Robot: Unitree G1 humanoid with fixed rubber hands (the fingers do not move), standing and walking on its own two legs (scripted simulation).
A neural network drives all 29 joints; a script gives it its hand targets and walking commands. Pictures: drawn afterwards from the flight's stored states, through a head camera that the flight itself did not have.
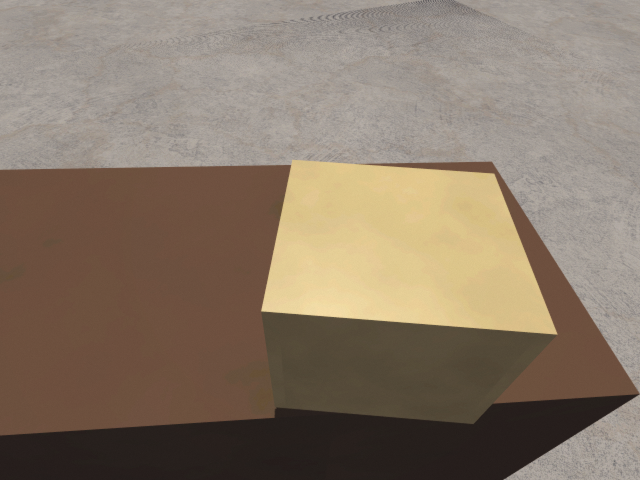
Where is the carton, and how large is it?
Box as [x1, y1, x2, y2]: [261, 160, 557, 423]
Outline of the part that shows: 292,160 261,310 275,406 473,423 557,334 494,174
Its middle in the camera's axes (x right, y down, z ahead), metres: +0.09 +0.08 +0.54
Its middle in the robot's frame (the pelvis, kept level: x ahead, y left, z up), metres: +0.37 -0.07 +0.03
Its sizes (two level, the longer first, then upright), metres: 0.280 0.248 0.248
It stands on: a pedestal, 0.69 m high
